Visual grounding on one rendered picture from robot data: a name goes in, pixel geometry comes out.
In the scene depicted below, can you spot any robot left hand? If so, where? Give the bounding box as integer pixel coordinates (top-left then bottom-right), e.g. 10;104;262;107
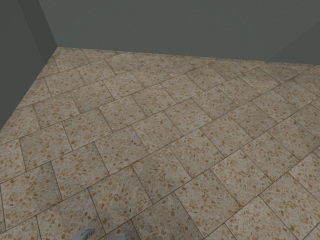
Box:
70;226;95;240

